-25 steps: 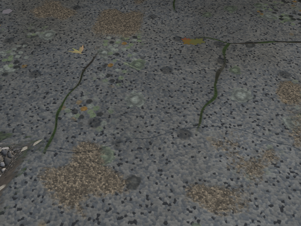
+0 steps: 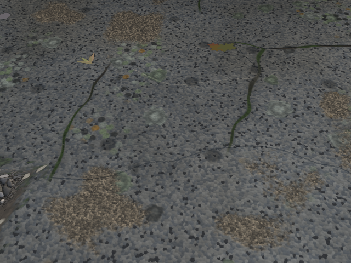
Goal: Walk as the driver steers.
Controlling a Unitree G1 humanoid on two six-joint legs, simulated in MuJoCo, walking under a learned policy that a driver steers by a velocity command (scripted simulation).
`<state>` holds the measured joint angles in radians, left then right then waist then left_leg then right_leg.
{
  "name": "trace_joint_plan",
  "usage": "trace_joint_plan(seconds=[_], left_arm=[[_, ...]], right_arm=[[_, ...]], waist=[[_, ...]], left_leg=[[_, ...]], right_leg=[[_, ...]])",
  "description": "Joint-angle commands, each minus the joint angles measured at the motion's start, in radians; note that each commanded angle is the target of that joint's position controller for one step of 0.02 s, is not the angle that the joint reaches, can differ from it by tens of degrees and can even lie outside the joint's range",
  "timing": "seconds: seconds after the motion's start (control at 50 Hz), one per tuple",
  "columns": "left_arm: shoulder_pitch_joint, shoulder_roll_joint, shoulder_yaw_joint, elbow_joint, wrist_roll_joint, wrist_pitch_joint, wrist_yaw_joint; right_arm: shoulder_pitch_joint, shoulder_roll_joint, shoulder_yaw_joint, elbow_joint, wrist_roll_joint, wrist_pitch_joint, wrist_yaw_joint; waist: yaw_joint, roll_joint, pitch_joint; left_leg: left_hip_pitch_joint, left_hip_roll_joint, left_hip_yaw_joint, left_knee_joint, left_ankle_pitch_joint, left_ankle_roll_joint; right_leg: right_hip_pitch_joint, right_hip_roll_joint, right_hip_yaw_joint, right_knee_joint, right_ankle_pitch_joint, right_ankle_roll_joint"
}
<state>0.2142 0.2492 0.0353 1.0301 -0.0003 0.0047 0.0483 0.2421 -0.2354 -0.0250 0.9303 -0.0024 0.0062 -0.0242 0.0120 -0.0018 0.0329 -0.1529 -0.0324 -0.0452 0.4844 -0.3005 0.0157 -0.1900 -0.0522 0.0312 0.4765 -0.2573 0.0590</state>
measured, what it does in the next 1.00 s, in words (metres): walks ahead: left foot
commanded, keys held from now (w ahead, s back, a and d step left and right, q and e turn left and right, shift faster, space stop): w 0.96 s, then w+e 0.04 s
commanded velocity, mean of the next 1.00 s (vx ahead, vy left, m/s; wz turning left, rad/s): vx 0.40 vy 0.00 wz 0.00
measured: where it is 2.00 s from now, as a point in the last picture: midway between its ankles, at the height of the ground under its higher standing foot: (215, 185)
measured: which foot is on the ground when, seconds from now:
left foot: down 0.00-0.20, up 0.22-0.66, down 0.68-1.00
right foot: down 0.00-0.68, up 0.70-1.00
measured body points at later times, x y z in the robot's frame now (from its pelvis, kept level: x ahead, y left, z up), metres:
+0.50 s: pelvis +0.14 -0.05 +0.01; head +0.16 -0.07 +0.46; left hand +0.05 +0.19 -0.13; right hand +0.33 -0.29 -0.11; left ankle +0.29 +0.11 -0.68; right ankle +0.02 -0.13 -0.74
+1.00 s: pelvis +0.43 -0.01 +0.01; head +0.44 -0.01 +0.46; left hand +0.59 +0.25 -0.10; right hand +0.42 -0.28 -0.13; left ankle +0.39 +0.08 -0.74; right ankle +0.59 -0.19 -0.67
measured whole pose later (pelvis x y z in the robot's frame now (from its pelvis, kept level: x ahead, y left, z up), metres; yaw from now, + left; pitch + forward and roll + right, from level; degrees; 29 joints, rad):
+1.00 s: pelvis +0.43 -0.01 +0.01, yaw -1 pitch +0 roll +2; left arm 0.12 0.28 0.05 0.87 -0.01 -0.08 0.01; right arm 0.34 -0.25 -0.05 1.00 0.00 -0.09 0.01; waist -0.06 -0.04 0.02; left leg -0.05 -0.08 0.05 0.21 -0.17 0.07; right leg -0.68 -0.15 0.04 0.80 -0.03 0.00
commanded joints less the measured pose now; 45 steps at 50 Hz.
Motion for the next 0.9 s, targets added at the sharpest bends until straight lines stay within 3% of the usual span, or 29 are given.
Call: trace_joint_plan(seconds=[0.02, 0.06, 0.08, 0.1, 0.14, 0.16, 0.18, 0.2, 0.22, 0.24, 0.26, 0.28, 0.34, 0.4, 0.46, 0.52, 0.58, 0.62, 0.64, 0.66, 0.68, 0.7, 0.72, 0.74, 0.76, 0.78, 0.82, 0.86, 0.9], left_arm=[[0.017, 0.096, 0.018, -0.016, -0.010, -0.006, 0.005], [-0.035, 0.075, 0.012, -0.049, -0.013, -0.028, -0.003], [-0.053, 0.064, 0.009, -0.063, -0.020, -0.046, -0.012], [-0.052, 0.068, 0.011, -0.068, -0.028, -0.063, -0.023], [-0.012, 0.071, 0.012, -0.061, -0.037, -0.091, -0.044], [0.073, 0.069, 0.017, -0.023, -0.035, -0.101, -0.050], [0.167, 0.078, 0.027, 0.029, -0.024, -0.102, -0.052], [0.276, 0.115, 0.041, 0.062, -0.013, -0.101, -0.052], [0.380, 0.242, 0.067, 0.068, -0.016, -0.106, -0.059], [0.341, 0.208, 0.048, 0.060, 0.002, -0.118, -0.067], [0.252, 0.150, 0.031, 0.030, -0.004, -0.128, -0.065], [0.204, 0.122, 0.023, 0.010, -0.007, -0.130, -0.066], [0.214, 0.068, 0.002, 0.005, -0.002, -0.117, -0.067], [0.268, 0.091, 0.001, 0.013, 0.003, -0.102, -0.050], [0.265, 0.120, 0.002, 0.001, 0.005, -0.093, -0.034], [0.307, 0.131, 0.007, 0.012, -0.004, -0.093, -0.029], [0.309, 0.137, 0.017, 0.019, -0.015, -0.087, -0.027], [0.281, 0.159, 0.028, 0.007, -0.010, -0.079, -0.026], [0.266, 0.171, 0.033, 0.001, -0.005, -0.071, -0.026], [0.250, 0.164, 0.031, -0.008, 0.001, -0.060, -0.026], [0.245, 0.142, 0.019, -0.032, 0.013, -0.059, -0.028], [0.387, -0.017, -0.024, -0.040, 0.008, -0.078, -0.044], [0.324, 0.050, -0.010, -0.030, -0.016, -0.111, -0.051], [0.208, 0.126, 0.015, -0.080, -0.049, -0.130, -0.054], [0.148, 0.134, 0.017, -0.097, -0.052, -0.138, -0.048], [0.124, 0.127, 0.025, -0.098, -0.039, -0.135, -0.039], [0.172, 0.080, 0.026, -0.091, -0.025, -0.109, -0.034], [0.157, 0.061, 0.026, -0.105, -0.019, -0.089, -0.032], [0.066, 0.075, 0.029, -0.148, -0.009, -0.083, -0.028]], right_arm=[[0.040, -0.149, -0.035, -0.017, 0.012, -0.002, -0.010], [0.086, -0.197, -0.049, -0.012, 0.019, -0.012, -0.009], [0.099, -0.217, -0.056, -0.006, 0.023, -0.022, -0.009], [0.087, -0.209, -0.056, -0.009, 0.023, -0.034, -0.010], [0.024, -0.186, -0.052, -0.030, 0.033, -0.046, -0.006], [-0.038, -0.183, -0.050, -0.046, 0.043, -0.044, -0.004], [-0.063, -0.165, -0.045, -0.058, 0.039, -0.043, -0.002], [-0.076, -0.108, -0.028, -0.070, 0.026, -0.048, 0.002], [-0.086, -0.066, -0.019, -0.113, 0.019, -0.063, -0.002], [-0.077, -0.107, -0.030, -0.116, 0.042, -0.077, -0.003], [-0.055, -0.121, -0.034, -0.105, 0.058, -0.090, 0.006], [-0.039, -0.122, -0.035, -0.086, 0.054, -0.099, 0.014], [-0.086, -0.127, -0.050, -0.084, 0.025, -0.108, 0.030], [-0.156, -0.072, -0.038, -0.109, 0.022, -0.096, 0.043], [-0.288, -0.044, -0.021, -0.159, 0.025, -0.095, 0.047], [-0.371, -0.052, -0.015, -0.187, 0.032, -0.097, 0.057], [-0.407, -0.075, -0.017, -0.212, 0.035, -0.105, 0.071], [-0.349, -0.115, -0.034, -0.204, 0.032, -0.109, 0.074], [-0.258, -0.145, -0.050, -0.181, 0.032, -0.108, 0.070], [-0.087, -0.183, -0.074, -0.127, 0.035, -0.104, 0.061], [0.103, -0.231, -0.091, -0.081, 0.026, -0.097, 0.049], [0.202, -0.303, -0.106, -0.049, 0.011, -0.094, 0.052], [0.171, -0.208, -0.077, -0.044, 0.015, -0.094, 0.055], [0.062, -0.170, -0.063, -0.054, 0.018, -0.100, 0.054], [-0.034, -0.144, -0.054, -0.072, 0.016, -0.107, 0.056], [-0.082, -0.115, -0.046, -0.076, 0.006, -0.113, 0.062], [-0.106, -0.084, -0.037, -0.063, -0.004, -0.121, 0.069], [-0.078, -0.101, -0.038, -0.038, 0.003, -0.126, 0.064], [-0.040, -0.136, -0.044, -0.020, 0.001, -0.127, 0.048]], waist=[[-0.016, 0.066, 0.022], [-0.046, 0.171, 0.100], [-0.052, 0.208, 0.135], [-0.041, 0.210, 0.156], [0.003, 0.177, 0.146], [0.055, 0.146, 0.116], [0.087, 0.098, 0.077], [0.117, -0.041, 0.020], [0.132, -0.304, -0.019], [0.099, -0.244, 0.012], [0.057, -0.152, 0.093], [0.038, -0.118, 0.106], [0.038, -0.103, 0.071], [0.049, -0.089, 0.058], [0.070, -0.079, 0.092], [0.082, -0.090, 0.123], [0.056, -0.089, 0.129], [0.000, -0.108, 0.060], [-0.052, -0.129, -0.012], [-0.135, -0.124, -0.114], [-0.205, -0.070, -0.242], [-0.126, 0.210, -0.424], [-0.151, 0.178, -0.394], [-0.117, 0.157, -0.198], [-0.080, 0.065, -0.106], [-0.046, 0.025, -0.054], [0.012, 0.069, -0.044], [0.026, 0.072, -0.013], [0.013, 0.059, 0.025]], left_leg=[[-0.080, 0.062, -0.092, -0.157, -0.299, 0.065], [-0.101, 0.204, -0.302, -0.281, -0.561, 0.153], [-0.131, 0.279, -0.413, -0.329, -0.577, 0.201], [-0.127, 0.315, -0.455, -0.343, -0.531, 0.224], [-0.105, 0.304, -0.390, -0.305, -0.396, 0.199], [-0.175, 0.247, -0.291, -0.260, -0.316, 0.159], [-0.248, 0.172, -0.194, -0.165, -0.216, 0.123], [-0.337, 0.083, -0.067, 0.077, -0.108, 0.069], [-0.520, -0.037, 0.056, 0.384, -0.182, 0.005], [-0.597, -0.011, -0.041, 0.582, -0.277, 0.013], [-0.662, 0.050, -0.074, 0.660, -0.185, 0.035], [-0.670, 0.087, -0.056, 0.661, -0.082, 0.050], [-0.623, 0.135, 0.000, 0.557, 0.096, 0.044], [-0.616, 0.126, 0.051, 0.449, 0.166, 0.001], [-0.540, 0.099, 0.082, 0.234, 0.277, -0.020], [-0.477, 0.075, 0.098, 0.113, 0.343, -0.010], [-0.465, 0.072, 0.076, 0.045, 0.328, 0.030], [-0.356, 0.037, 0.092, 0.036, 0.276, 0.064], [-0.234, 0.004, 0.113, 0.046, 0.247, 0.086], [-0.021, -0.018, 0.128, 0.034, 0.257, 0.116], [0.305, 0.121, -0.032, 0.070, 0.215, 0.171], [0.649, 0.395, -0.555, -0.036, -0.074, 0.352], [0.586, 0.405, -0.733, -0.201, -0.163, 0.333], [0.419, 0.372, -0.573, -0.230, -0.130, 0.277], [0.244, 0.339, -0.432, -0.260, -0.006, 0.250], [0.112, 0.299, -0.324, -0.286, 0.109, 0.232], [-0.021, 0.242, -0.204, -0.337, 0.178, 0.217], [-0.089, 0.232, -0.144, -0.376, 0.212, 0.232], [-0.096, 0.233, -0.118, -0.405, 0.222, 0.244]], right_leg=[[-0.053, 0.077, -0.092, 0.046, -0.180, -0.030], [-0.202, 0.086, -0.105, 0.204, -0.227, -0.050], [-0.231, 0.054, -0.066, 0.280, -0.206, -0.070], [-0.269, 0.024, -0.034, 0.317, -0.222, -0.093], [-0.226, -0.002, -0.026, 0.193, -0.240, -0.136], [-0.049, 0.019, -0.062, 0.036, -0.124, -0.147], [0.127, 0.062, -0.080, -0.028, 0.001, -0.129], [0.268, -0.042, 0.090, -0.101, -0.047, -0.140], [0.374, -0.267, 0.513, -0.277, -0.206, -0.260], [0.316, -0.352, 0.698, -0.337, -0.318, -0.335], [0.282, -0.332, 0.606, -0.334, -0.323, -0.320], [0.272, -0.277, 0.484, -0.335, -0.266, -0.280], [0.285, -0.178, 0.235, -0.336, 0.116, -0.208], [0.276, -0.153, 0.132, -0.338, 0.349, -0.225], [0.185, -0.129, 0.071, -0.378, 0.345, -0.221], [0.171, -0.147, 0.050, -0.403, 0.330, -0.230], [0.258, -0.191, 0.037, -0.364, 0.423, -0.221], [0.316, -0.206, 0.022, -0.260, 0.705, -0.201], [0.327, -0.201, 0.008, -0.147, 0.894, -0.190], [0.278, -0.161, -0.020, 0.047, 0.977, -0.165], [0.047, -0.124, -0.025, 0.326, 0.741, -0.142], [-0.339, 0.084, -0.024, 0.735, 0.005, -0.075], [-0.446, 0.095, 0.122, 0.871, -0.296, -0.099], [-0.528, 0.037, 0.098, 0.905, -0.233, -0.118], [-0.492, -0.020, 0.073, 0.859, -0.131, -0.123], [-0.448, -0.055, 0.056, 0.802, -0.069, -0.118], [-0.334, -0.096, 0.059, 0.728, -0.019, -0.109], [-0.338, -0.110, 0.039, 0.665, -0.006, -0.090], [-0.416, -0.123, 0.031, 0.560, 0.077, -0.063]])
